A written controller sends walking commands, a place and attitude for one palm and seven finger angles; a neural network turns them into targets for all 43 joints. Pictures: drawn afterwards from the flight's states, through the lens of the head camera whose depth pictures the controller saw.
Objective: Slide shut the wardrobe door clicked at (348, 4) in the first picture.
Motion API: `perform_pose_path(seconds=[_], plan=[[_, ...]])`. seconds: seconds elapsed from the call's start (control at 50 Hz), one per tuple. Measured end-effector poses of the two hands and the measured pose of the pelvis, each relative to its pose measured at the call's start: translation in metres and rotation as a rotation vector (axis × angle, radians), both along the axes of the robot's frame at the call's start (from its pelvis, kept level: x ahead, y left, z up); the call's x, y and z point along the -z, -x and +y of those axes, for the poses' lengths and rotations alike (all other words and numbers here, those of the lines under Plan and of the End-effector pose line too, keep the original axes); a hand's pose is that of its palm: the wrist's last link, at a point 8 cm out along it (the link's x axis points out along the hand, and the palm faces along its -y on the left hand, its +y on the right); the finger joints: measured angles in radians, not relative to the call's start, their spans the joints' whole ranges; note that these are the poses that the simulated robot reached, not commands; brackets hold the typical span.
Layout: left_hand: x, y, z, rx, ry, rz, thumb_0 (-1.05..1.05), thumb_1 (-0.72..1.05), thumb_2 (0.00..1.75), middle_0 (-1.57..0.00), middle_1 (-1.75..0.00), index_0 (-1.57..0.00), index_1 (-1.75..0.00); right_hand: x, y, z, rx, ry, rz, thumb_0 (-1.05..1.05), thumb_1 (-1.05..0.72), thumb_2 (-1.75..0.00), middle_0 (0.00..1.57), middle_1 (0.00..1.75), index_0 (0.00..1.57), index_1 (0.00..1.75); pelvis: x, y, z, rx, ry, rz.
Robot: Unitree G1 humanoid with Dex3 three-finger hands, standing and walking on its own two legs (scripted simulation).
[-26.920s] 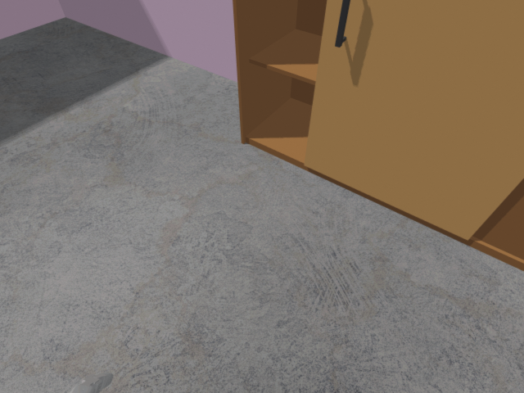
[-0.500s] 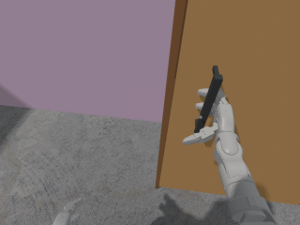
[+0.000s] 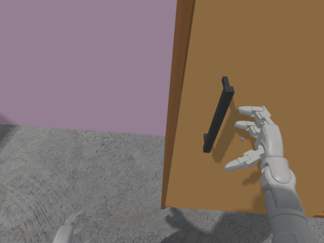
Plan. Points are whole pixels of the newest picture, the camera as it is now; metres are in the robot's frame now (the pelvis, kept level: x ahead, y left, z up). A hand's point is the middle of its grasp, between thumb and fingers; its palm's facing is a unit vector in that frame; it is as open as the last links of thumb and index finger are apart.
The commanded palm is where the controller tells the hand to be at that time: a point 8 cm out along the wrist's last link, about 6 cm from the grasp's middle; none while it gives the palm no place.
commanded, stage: slip the hand off the handle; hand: right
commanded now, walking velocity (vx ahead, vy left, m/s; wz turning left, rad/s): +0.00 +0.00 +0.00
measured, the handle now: (214, 119) +0.41 -0.11 +0.10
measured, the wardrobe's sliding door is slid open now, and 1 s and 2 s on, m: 0.00 0.00 0.00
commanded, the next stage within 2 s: draw the hand back to the body in 0.66 s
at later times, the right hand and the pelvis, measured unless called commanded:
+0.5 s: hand (247, 175) +0.26 -0.16 +0.09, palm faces +0.03 +0.99 -0.13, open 14.7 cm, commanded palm +0.23 -0.21 +0.10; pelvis -0.01 +0.00 +0.00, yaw -1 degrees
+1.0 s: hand (253, 180) +0.23 -0.16 +0.12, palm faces +0.08 +1.00 -0.06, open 14.7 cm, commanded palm +0.20 -0.22 +0.12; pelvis +0.00 +0.00 +0.00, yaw -1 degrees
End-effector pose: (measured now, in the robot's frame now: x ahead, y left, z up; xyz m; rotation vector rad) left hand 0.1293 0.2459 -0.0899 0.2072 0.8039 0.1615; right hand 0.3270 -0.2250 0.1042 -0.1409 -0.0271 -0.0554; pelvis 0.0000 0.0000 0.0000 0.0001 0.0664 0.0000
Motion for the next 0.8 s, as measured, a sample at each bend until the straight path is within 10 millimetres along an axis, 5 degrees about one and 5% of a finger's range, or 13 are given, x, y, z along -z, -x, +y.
perform_pose_path(seconds=[0.2,0.46,0.8], plan=[[-0.006,-0.005,-0.006,-0.005,0.024,-0.060,0.01,0.91,0.90,-0.20,-0.30,-0.20,-0.30,0.012,0.026,0.020,-0.055,-0.036,0.021,-0.01,0.55,-0.20,0.25,1.16,0.25,1.15,0.000,-0.004,-0.003,-0.015,0.007,-0.007],[-0.021,-0.037,-0.023,0.084,0.033,-0.188,0.01,0.91,0.90,-0.20,-0.30,-0.20,-0.30,0.003,0.088,0.003,-0.011,-0.004,-0.016,-0.01,0.55,-0.20,0.25,1.15,0.25,1.15,0.002,0.004,-0.003,0.010,-0.004,-0.046],[-0.024,-0.042,-0.032,0.126,0.047,-0.249,0.01,0.91,0.90,-0.20,-0.30,-0.20,-0.30,0.001,0.125,0.018,-0.018,0.005,-0.016,-0.01,0.55,-0.20,0.25,1.15,0.25,1.15,0.005,0.005,0.000,0.019,-0.003,-0.056]])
